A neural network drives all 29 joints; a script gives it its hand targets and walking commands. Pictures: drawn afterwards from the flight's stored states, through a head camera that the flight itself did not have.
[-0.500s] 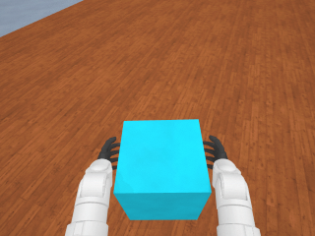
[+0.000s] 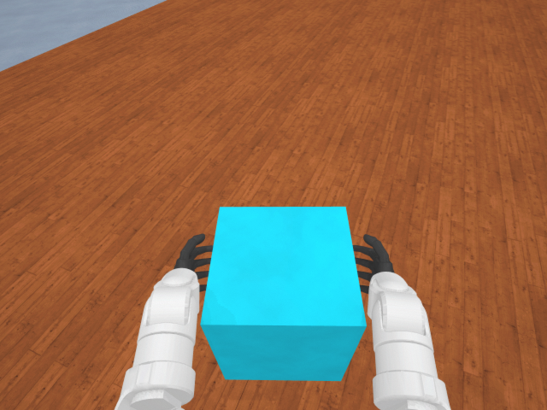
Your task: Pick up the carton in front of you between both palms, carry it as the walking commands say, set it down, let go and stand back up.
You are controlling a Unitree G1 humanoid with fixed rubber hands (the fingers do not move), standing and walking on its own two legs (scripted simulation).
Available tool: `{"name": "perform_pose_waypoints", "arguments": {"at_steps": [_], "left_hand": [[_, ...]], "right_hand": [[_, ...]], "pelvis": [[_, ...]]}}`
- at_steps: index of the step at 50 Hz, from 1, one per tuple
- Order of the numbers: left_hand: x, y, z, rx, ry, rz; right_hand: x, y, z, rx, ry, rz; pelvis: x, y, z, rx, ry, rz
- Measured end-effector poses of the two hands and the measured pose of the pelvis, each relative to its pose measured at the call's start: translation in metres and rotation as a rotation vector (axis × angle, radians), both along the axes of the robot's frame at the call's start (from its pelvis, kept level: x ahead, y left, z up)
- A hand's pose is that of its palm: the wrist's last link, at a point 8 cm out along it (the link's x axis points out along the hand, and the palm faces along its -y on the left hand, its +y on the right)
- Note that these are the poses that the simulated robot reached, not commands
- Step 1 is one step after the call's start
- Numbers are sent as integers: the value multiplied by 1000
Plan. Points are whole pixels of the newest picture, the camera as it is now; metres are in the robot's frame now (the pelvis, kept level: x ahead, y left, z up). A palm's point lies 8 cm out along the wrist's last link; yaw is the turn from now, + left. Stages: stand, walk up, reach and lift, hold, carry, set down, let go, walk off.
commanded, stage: set down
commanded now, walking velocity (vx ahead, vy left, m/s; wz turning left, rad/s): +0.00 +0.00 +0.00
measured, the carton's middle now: (282, 297) +0.31 +0.00 -0.05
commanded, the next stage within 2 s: none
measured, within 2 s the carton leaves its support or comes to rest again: neither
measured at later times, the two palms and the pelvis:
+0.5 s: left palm (228, 306) +0.36 +0.11 -0.16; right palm (375, 319) +0.33 -0.19 -0.16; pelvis -0.04 +0.02 -0.08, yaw -1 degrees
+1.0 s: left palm (246, 310) +0.42 +0.08 -0.29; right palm (369, 330) +0.37 -0.21 -0.30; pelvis -0.07 +0.00 -0.21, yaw +2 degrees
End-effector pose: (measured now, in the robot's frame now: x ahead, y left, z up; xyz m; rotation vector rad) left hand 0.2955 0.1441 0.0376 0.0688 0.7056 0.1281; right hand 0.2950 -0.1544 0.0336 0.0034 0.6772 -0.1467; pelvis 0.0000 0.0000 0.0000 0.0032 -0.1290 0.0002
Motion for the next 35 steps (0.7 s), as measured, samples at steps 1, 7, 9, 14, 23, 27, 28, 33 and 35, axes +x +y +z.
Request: {"name": "perform_pose_waypoints", "arguments": {"at_steps": [1, 7, 9, 14, 23, 27, 28, 33, 35], "left_hand": [[3, 0, -3, -3, 5, 1], [26, -4, -32, -19, 24, 0], [34, -7, -47, -5, 23, -17], [45, -18, -99, 16, 31, -61], [56, -35, -188, -31, -25, -68], [68, -41, -200, -44, -53, -59], [72, -43, -202, -43, -56, -59], [87, -48, -216, -30, -43, -69], [92, -50, -225, -22, -29, -77]], "right_hand": [[3, 0, -2, 3, 5, -8], [23, -3, -30, 29, 23, -41], [29, -7, -44, 11, 21, -35], [30, -17, -100, -23, 31, -36], [31, -34, -187, 12, -29, -97], [44, -41, -199, 23, -57, -106], [47, -42, -202, 27, -60, -108], [60, -47, -218, 48, -47, -128], [63, -49, -228, 49, -33, -133]], "pelvis": [[0, 1, -1, 0, 5, 0], [-6, 11, -10, -2, 74, -6], [-9, 15, -14, -2, 115, -11], [-18, 23, -26, 4, 282, -23], [-39, 26, -69, 27, 577, -20], [-47, 23, -90, 33, 637, -11], [-48, 22, -95, 35, 647, -10], [-55, 16, -118, 39, 688, -3], [-57, 14, -127, 42, 707, -2]]}}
